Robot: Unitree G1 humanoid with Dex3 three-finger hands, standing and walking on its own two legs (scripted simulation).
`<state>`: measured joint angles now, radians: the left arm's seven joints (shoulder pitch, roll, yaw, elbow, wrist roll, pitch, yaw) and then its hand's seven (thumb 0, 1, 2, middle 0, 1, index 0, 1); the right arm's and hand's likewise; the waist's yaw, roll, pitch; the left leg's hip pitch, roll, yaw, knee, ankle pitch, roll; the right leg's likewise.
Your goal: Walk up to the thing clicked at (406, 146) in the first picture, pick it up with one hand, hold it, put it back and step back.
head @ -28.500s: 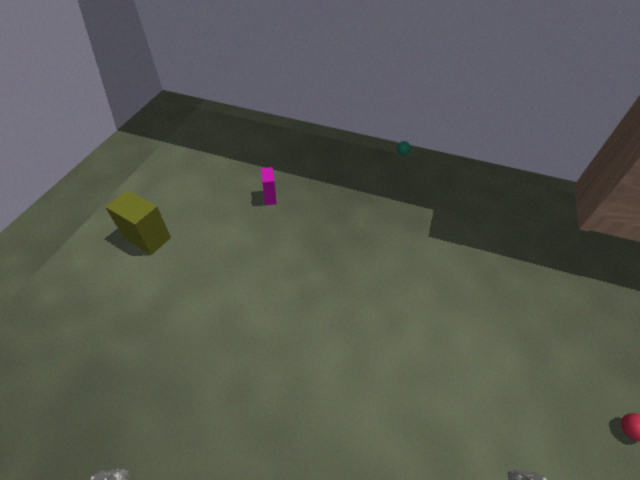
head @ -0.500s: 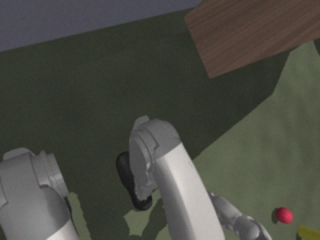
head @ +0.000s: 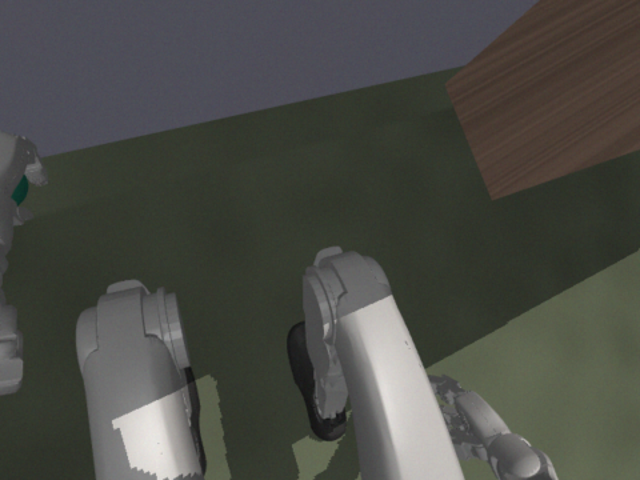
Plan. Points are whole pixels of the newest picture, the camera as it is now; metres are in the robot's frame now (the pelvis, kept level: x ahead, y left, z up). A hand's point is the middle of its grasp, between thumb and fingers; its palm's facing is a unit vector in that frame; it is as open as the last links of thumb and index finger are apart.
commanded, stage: settle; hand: left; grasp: from above
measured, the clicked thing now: out of the picture +0.46 +0.33 -0.19
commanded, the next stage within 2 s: lift in 0.14 s
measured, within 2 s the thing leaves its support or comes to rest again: neither
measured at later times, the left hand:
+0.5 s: hand out of the picture +0.43 +0.32 -0.12, palm faces -0.47 -0.11 -0.88, open 6.7 cm
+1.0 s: hand out of the picture +0.36 +0.32 +0.06, palm faces -0.42 -0.14 -0.90, open 6.8 cm
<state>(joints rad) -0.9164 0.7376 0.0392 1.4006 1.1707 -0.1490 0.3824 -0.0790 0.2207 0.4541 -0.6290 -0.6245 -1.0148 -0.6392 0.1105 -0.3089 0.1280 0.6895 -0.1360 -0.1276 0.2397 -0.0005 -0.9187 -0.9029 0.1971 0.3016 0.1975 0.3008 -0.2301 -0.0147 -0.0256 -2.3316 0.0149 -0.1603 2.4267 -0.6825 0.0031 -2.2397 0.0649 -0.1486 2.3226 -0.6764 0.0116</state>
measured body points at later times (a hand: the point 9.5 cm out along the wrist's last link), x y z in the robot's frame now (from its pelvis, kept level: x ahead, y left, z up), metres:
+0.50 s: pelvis +0.00 +0.00 +0.03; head +0.22 +0.07 +0.42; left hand +0.45 +0.32 -0.07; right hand +0.06 -0.26 -0.08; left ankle +0.07 +0.12 -0.29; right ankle +0.10 -0.11 -0.29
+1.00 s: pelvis +0.00 +0.01 +0.16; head +0.16 +0.06 +0.57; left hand +0.38 +0.32 +0.11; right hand +0.15 -0.25 +0.04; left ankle +0.07 +0.12 -0.29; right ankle +0.10 -0.11 -0.29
